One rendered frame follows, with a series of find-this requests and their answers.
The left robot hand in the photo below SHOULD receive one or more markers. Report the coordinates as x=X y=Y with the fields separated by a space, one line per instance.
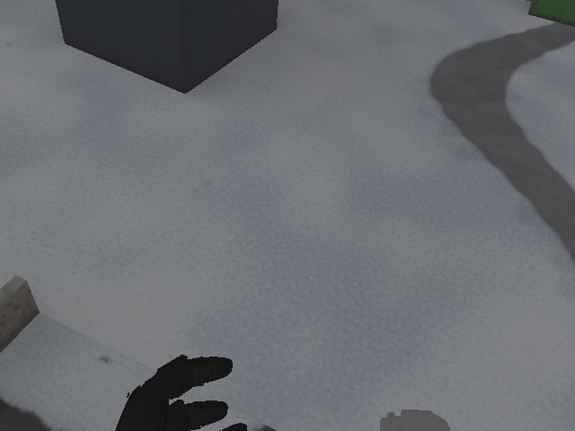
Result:
x=148 y=409

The robot right thigh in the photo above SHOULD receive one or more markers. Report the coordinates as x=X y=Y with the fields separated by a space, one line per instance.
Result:
x=413 y=420

